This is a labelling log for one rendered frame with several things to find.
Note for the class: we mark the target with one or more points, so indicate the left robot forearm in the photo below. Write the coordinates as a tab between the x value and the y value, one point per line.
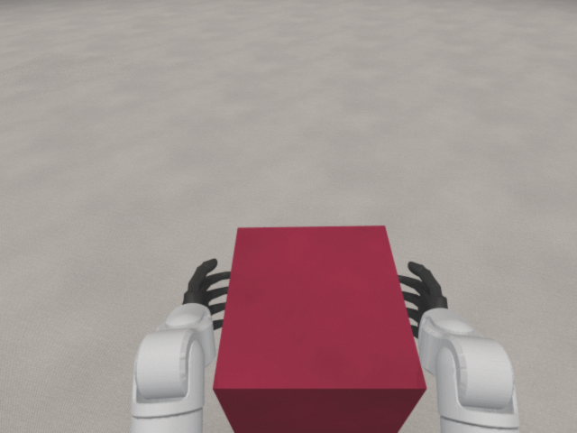
169	373

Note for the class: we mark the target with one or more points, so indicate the robot right hand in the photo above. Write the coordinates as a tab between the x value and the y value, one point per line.
430	293

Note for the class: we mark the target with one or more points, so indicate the robot left hand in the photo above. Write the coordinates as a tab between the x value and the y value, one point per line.
198	285

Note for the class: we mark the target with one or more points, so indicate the right robot forearm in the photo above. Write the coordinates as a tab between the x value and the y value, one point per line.
474	376

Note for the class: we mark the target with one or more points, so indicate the carton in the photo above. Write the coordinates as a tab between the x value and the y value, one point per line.
316	336

